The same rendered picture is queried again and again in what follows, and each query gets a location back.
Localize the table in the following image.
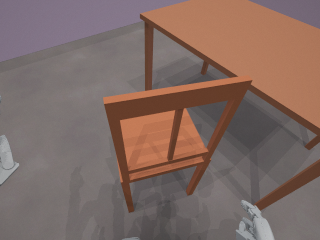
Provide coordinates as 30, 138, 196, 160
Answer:
140, 0, 320, 211

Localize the right robot hand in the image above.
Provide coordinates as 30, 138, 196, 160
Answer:
235, 200, 275, 240

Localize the chair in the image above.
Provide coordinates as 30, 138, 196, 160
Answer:
103, 75, 253, 213

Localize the left robot hand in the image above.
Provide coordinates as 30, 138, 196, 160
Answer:
0, 95, 19, 187

